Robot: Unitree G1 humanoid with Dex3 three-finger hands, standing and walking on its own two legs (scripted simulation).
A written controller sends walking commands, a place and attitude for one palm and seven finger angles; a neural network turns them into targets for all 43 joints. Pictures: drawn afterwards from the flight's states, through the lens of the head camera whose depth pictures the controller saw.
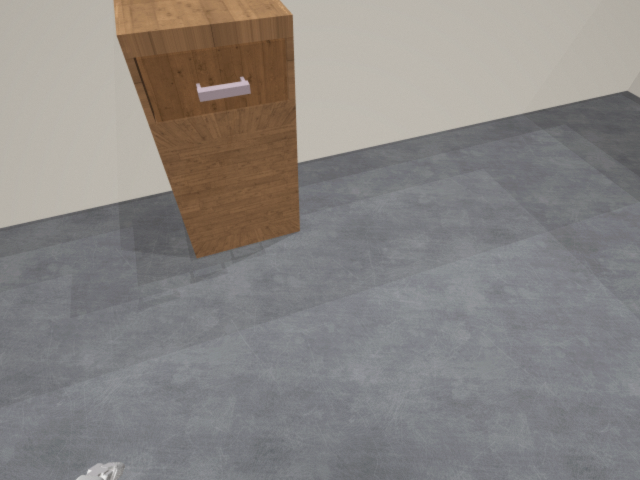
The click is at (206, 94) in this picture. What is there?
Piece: drawer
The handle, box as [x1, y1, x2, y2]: [196, 77, 250, 101]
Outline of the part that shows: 249,84 247,80 245,81 243,77 240,77 239,82 201,88 199,83 197,83 196,86 200,101 250,93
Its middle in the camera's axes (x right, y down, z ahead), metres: -0.28 -0.42 +1.07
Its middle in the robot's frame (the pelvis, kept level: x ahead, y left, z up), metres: +1.07 +0.33 -0.06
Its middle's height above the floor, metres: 0.71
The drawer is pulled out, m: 0.00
